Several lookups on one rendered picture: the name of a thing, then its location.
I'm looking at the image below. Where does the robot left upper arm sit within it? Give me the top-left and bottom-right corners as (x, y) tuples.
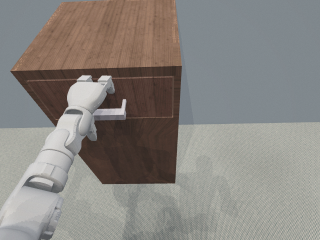
(0, 186), (64, 240)

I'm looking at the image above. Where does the robot left forearm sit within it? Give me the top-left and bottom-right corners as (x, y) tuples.
(0, 106), (93, 225)

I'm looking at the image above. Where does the drawer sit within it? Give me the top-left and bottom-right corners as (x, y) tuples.
(27, 76), (173, 119)

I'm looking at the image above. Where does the robot left hand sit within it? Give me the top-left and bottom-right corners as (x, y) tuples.
(67, 75), (115, 141)

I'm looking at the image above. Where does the cabinet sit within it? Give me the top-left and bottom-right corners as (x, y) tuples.
(10, 0), (182, 184)

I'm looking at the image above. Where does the handle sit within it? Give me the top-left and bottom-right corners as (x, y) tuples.
(93, 99), (127, 121)

